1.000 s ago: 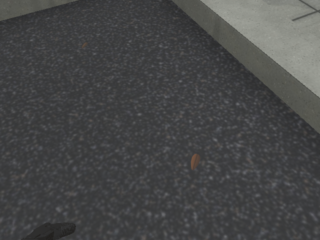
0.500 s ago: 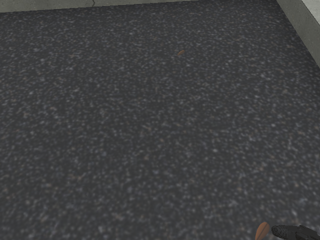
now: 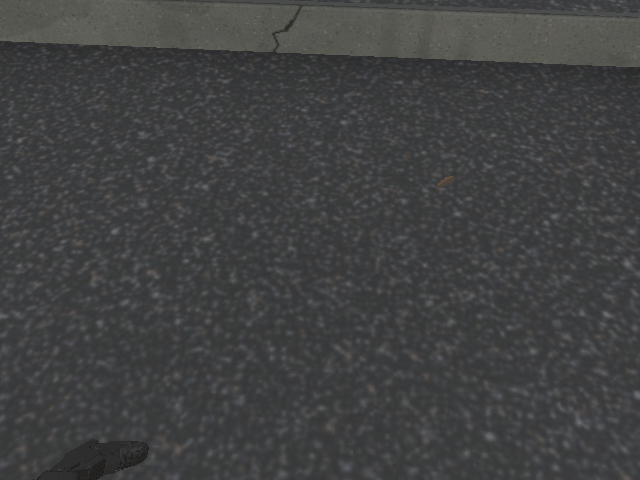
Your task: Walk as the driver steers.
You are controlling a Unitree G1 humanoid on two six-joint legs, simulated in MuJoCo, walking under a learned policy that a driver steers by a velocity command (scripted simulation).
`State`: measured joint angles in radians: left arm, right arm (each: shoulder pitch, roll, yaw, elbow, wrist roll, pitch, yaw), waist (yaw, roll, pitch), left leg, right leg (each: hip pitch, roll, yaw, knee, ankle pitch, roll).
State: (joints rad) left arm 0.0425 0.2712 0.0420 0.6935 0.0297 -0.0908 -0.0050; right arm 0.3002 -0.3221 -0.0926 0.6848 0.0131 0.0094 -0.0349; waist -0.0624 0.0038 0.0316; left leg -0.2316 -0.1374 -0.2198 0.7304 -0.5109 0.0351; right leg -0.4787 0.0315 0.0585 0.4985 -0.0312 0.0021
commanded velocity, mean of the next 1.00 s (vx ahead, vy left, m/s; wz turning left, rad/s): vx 0.06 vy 0.00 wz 0.22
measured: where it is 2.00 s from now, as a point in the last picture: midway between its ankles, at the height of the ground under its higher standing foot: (280, 436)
